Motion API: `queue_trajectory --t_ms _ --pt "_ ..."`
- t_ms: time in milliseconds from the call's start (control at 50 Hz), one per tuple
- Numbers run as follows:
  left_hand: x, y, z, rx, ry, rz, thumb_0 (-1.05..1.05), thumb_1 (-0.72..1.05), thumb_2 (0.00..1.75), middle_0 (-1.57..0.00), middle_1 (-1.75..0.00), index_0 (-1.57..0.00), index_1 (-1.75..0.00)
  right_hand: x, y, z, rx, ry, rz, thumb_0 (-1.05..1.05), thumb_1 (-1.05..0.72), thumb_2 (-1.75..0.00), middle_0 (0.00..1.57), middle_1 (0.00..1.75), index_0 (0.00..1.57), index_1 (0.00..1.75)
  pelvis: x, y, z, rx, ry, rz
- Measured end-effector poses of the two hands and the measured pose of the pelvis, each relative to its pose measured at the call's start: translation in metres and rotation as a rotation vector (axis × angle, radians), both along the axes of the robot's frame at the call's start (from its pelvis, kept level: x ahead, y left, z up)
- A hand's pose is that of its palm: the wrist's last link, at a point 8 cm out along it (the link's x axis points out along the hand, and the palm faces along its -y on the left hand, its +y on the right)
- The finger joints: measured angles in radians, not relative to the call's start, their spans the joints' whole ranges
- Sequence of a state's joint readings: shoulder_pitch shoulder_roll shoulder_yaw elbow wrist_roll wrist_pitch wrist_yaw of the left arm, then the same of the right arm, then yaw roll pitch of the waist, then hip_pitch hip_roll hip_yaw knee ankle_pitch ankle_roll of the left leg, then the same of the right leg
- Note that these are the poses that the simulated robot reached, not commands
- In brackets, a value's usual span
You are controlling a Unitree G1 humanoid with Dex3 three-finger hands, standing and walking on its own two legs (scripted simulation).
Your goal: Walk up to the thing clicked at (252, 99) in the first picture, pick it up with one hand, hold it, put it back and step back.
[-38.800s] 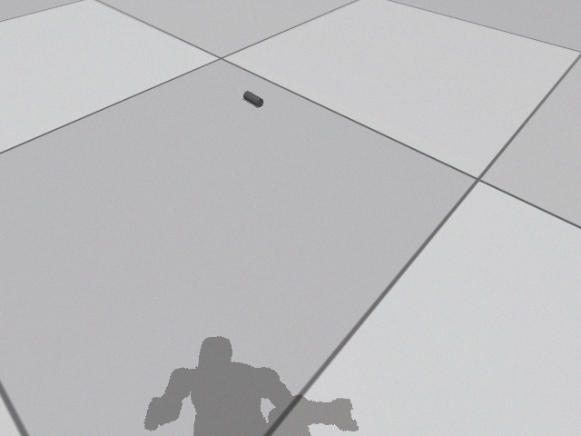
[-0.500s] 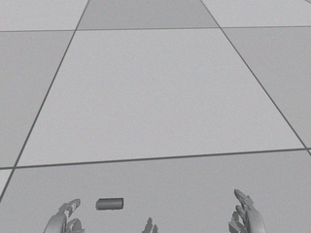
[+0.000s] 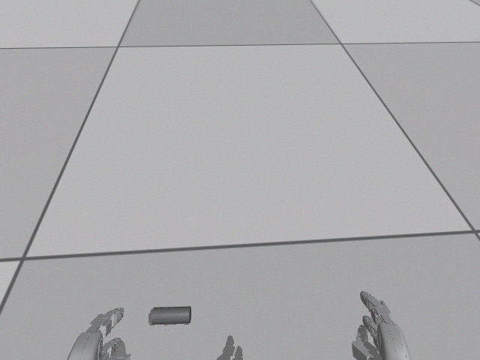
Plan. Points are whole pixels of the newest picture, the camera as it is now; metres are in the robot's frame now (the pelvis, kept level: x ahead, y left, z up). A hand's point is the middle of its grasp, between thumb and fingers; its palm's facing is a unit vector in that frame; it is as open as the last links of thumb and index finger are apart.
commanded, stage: home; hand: left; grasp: from above
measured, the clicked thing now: (171, 315) +0.42 +0.23 -0.69
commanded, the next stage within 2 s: stand in 0.62 s
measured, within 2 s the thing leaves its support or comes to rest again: neither
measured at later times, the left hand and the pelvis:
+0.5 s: hand out of the picture +0.16 +0.17 -0.05, palm faces +0.04 -0.98 -0.20, open 7.4 cm; pelvis +0.00 +0.00 +0.00, yaw +0 degrees
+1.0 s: hand out of the picture +0.12 +0.22 -0.10, palm faces +0.01 -0.94 -0.34, open 7.4 cm; pelvis +0.00 +0.00 +0.03, yaw -1 degrees
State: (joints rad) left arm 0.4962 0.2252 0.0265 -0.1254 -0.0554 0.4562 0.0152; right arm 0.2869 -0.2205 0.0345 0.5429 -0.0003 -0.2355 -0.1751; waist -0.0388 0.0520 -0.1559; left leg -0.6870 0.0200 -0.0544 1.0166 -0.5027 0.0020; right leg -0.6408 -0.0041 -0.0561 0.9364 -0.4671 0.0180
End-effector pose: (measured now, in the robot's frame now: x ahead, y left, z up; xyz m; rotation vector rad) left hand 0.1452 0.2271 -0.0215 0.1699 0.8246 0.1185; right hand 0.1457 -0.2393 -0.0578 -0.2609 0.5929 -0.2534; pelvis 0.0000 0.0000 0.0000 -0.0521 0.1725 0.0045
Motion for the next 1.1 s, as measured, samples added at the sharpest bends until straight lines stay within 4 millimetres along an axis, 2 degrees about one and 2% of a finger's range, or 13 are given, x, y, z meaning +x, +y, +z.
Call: queue_trajectory --t_ms 720,800,860,960,1100 --pt "0.001 -0.004 -0.001 0.001 0.009 0.002 0.01 0.91 0.90 -0.20 -0.30 -0.20 -0.30 0.001 -0.008 -0.001 0.000 0.006 -0.012 0.01 -0.90 -0.90 0.20 0.30 0.20 0.30 0.003 -0.005 0.000 0.004 0.007 0.001" --pt "0.006 0.007 -0.020 0.092 -0.010 -0.041 0.01 0.90 0.90 -0.20 -0.30 -0.20 -0.30 -0.005 -0.013 -0.017 -0.038 0.220 0.112 0.01 -0.90 -0.90 0.20 0.30 0.20 0.30 -0.004 -0.006 0.009 0.032 -0.073 -0.010" --pt "-0.001 0.020 -0.032 0.121 0.047 -0.032 0.01 0.90 0.90 -0.20 -0.30 -0.21 -0.30 -0.017 -0.022 -0.022 -0.016 0.342 0.115 0.01 -0.90 -0.90 0.20 0.30 0.20 0.30 -0.006 -0.006 0.017 0.049 -0.109 -0.013" --pt "-0.026 0.038 -0.044 0.137 0.164 0.015 0.01 0.90 0.90 -0.20 -0.30 -0.20 -0.30 -0.039 -0.035 -0.019 0.009 0.439 0.049 0.01 -0.90 -0.90 0.20 0.30 0.20 0.30 -0.003 -0.004 0.029 0.056 -0.145 -0.016" --pt "-0.064 0.049 -0.051 0.124 0.315 0.059 0.01 0.91 0.90 -0.20 -0.30 -0.20 -0.30 -0.071 -0.038 -0.014 0.024 0.547 -0.026 0.00 -0.91 -0.90 0.20 0.30 0.20 0.30 0.001 0.002 0.044 0.050 -0.186 -0.020"
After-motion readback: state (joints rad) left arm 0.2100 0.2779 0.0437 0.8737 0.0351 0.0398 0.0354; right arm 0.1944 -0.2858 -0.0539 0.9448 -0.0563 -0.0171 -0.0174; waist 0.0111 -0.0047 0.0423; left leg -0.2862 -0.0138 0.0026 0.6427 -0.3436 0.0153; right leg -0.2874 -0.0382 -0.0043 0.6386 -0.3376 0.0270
